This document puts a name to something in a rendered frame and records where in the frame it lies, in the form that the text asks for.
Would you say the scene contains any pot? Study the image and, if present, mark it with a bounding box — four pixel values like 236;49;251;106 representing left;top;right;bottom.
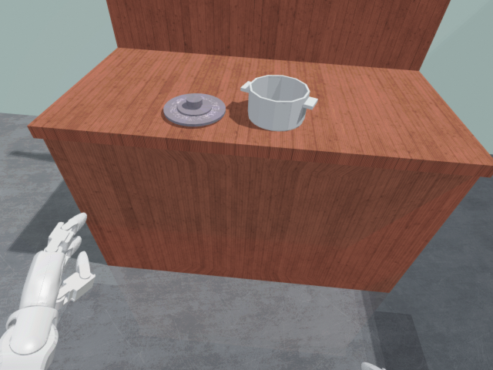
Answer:
240;75;318;131

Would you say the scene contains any left robot forearm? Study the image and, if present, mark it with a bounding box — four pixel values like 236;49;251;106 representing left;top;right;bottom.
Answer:
0;306;59;370

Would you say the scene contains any knob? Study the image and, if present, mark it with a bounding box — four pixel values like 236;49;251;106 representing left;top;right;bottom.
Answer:
186;95;203;108

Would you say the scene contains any robot left hand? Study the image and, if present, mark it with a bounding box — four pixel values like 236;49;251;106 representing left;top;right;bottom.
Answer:
19;213;96;310

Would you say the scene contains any table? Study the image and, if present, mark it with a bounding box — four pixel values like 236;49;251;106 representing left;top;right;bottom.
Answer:
27;0;493;293

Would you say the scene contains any lid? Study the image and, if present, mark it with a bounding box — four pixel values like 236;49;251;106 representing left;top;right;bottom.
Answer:
163;93;226;126

